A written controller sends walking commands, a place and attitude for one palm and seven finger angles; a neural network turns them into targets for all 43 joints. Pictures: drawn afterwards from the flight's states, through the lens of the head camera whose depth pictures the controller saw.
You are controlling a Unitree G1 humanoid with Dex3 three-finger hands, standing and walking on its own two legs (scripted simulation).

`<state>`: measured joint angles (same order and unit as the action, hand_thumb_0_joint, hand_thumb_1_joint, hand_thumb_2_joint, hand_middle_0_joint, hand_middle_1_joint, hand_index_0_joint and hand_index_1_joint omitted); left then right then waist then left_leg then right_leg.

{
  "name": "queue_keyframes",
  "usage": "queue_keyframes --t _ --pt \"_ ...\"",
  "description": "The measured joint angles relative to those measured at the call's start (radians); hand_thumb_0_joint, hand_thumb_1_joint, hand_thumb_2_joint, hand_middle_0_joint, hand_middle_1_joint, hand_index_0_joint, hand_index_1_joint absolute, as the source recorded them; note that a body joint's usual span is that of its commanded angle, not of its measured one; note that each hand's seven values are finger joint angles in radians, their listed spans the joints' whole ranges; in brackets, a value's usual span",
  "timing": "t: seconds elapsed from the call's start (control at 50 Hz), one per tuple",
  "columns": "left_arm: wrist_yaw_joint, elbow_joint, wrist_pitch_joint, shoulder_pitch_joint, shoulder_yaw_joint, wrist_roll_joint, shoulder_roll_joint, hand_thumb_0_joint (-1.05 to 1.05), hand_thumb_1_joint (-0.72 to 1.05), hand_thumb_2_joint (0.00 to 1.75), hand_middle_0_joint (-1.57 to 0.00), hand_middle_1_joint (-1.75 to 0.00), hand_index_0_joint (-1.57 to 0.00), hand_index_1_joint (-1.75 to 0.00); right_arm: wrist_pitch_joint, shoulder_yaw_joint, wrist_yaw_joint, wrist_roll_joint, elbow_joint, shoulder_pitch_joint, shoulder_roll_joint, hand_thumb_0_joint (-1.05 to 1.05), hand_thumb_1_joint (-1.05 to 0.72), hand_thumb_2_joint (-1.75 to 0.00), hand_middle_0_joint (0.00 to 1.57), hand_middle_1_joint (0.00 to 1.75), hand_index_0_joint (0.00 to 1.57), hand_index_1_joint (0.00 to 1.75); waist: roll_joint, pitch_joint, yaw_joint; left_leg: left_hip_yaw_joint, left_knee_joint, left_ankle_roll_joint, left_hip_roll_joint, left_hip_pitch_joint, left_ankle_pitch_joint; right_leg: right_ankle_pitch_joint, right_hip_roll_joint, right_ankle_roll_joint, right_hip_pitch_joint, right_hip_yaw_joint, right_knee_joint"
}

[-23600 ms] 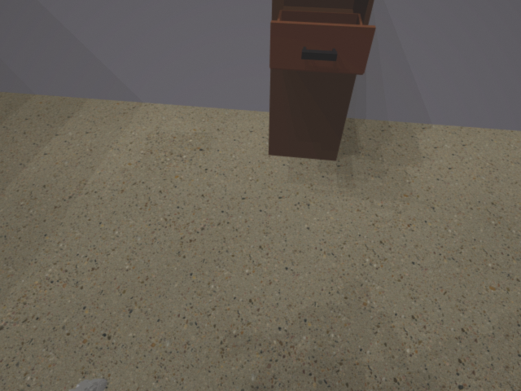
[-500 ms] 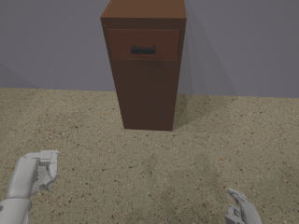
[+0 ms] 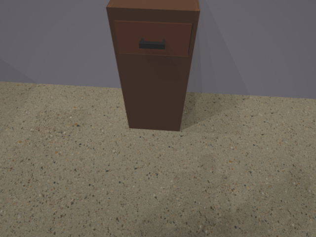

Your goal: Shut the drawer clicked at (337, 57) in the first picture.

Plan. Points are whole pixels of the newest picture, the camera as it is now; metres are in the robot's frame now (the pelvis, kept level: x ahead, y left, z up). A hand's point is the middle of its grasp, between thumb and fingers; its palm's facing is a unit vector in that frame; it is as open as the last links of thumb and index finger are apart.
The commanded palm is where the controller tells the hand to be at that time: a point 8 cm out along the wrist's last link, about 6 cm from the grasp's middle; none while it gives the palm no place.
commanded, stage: let the arm hang, fingers relaxed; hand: left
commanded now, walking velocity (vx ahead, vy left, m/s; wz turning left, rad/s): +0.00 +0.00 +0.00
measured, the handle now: (152, 42) +0.92 +0.09 -0.01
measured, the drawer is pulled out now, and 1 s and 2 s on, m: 0.00 0.00 0.00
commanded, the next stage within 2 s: look to check the result in 0.52 s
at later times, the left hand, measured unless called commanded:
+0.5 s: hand out of the picture +0.01 +0.15 -0.17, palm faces +0.01 -0.98 -0.19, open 7.3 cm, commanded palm none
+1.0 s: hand out of the picture +0.01 +0.14 -0.17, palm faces +0.02 -0.98 -0.20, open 7.3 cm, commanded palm none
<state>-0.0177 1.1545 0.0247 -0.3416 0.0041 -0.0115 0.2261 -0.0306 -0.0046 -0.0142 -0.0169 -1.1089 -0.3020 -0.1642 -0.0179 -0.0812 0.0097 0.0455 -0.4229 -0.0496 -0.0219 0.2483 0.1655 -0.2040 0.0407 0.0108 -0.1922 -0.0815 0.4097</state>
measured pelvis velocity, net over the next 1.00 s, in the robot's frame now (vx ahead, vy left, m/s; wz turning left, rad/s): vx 0.01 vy -0.03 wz -0.01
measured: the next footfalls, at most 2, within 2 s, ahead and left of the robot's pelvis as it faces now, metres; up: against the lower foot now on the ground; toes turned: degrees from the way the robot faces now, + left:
none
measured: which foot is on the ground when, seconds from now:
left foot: down 0.00-1.00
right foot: down 0.00-1.00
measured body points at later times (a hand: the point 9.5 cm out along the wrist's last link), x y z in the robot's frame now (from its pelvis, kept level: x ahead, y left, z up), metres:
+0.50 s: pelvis +0.01 -0.02 +0.00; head +0.02 -0.02 +0.45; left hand +0.01 +0.20 -0.16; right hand -0.01 -0.23 -0.17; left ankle +0.04 +0.09 -0.74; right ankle +0.01 -0.13 -0.74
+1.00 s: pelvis +0.01 -0.03 +0.00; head +0.03 -0.04 +0.45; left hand +0.01 +0.19 -0.16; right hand +0.01 -0.25 -0.16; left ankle +0.04 +0.09 -0.74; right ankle +0.01 -0.13 -0.74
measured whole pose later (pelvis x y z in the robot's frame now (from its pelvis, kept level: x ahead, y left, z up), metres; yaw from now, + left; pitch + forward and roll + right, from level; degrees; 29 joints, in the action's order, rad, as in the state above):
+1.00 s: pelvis +0.01 -0.03 +0.00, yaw -1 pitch -2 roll +0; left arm -0.03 1.16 -0.01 -0.26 0.01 -0.01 0.15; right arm -0.01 -0.02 -0.03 -0.02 -1.15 -0.25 -0.15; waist -0.02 -0.06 0.00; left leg 0.04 -0.40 0.00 0.02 0.19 0.18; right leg -0.22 -0.01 -0.03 -0.14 -0.08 0.39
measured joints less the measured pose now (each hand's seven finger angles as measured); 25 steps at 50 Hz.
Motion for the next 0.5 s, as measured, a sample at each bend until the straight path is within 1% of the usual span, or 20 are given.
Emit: queue_keyframes --t 0.1,0.2,0.32,0.4,0.5 --pt "-0.005 0.012 -0.008 0.017 -0.002 0.0 -0.027 0.01 0.91 0.9 -0.38 -0.51 -0.38 -0.51 0.006 -0.002 -0.003 0.0 -0.014 0.008 0.014 0.01 -0.91 -0.9 0.2 0.3 0.2 0.3 -0.01 0.012 -0.004 0.008 0.009 0.0 -0.002 -0.012 -0.003 -0.004 0.003 0.001 0.001 0.008 0.008" --pt "-0.008 0.0 -0.017 0.051 -0.003 0.0 -0.059 0.0 0.91 0.9 -0.27 -0.39 -0.27 -0.38 0.013 -0.004 -0.004 -0.002 -0.017 0.022 0.027 0.01 -0.91 -0.9 0.2 0.3 0.2 0.3 -0.008 0.028 -0.008 0.01 0.012 0.005 0.0 -0.019 -0.003 -0.009 0.001 -0.001 0.002 0.011 0.015" --pt "-0.009 -0.017 -0.025 0.086 -0.005 -0.001 -0.094 0.0 0.91 0.9 -0.22 -0.33 -0.22 -0.32 0.017 -0.007 -0.009 -0.004 -0.021 0.024 0.03 0.01 -0.91 -0.9 0.2 0.3 0.2 0.3 -0.002 0.041 -0.014 0.011 0.013 0.012 0.005 -0.025 0.0 -0.014 -0.004 -0.006 0.006 0.012 0.018" --pt "-0.012 -0.014 -0.023 0.091 0.0 -0.001 -0.09 0.01 0.93 0.9 -0.21 -0.31 -0.21 -0.31 0.021 -0.008 -0.01 -0.005 -0.021 0.02 0.035 0.01 -0.91 -0.9 0.2 0.3 0.19 0.3 0.004 0.041 -0.02 0.01 0.013 0.019 0.012 -0.029 0.003 -0.016 -0.011 -0.012 0.008 0.012 0.018" --pt "-0.01 -0.014 -0.027 0.086 0.004 0.002 -0.087 0.01 0.93 0.9 -0.2 -0.3 -0.21 -0.3 0.021 -0.009 -0.012 -0.004 -0.026 0.012 0.036 0.01 -0.91 -0.9 0.2 0.3 0.19 0.3 0.001 0.034 -0.02 0.006 0.012 0.026 0.019 -0.031 0.006 -0.018 -0.019 -0.019 0.014 0.008 0.013"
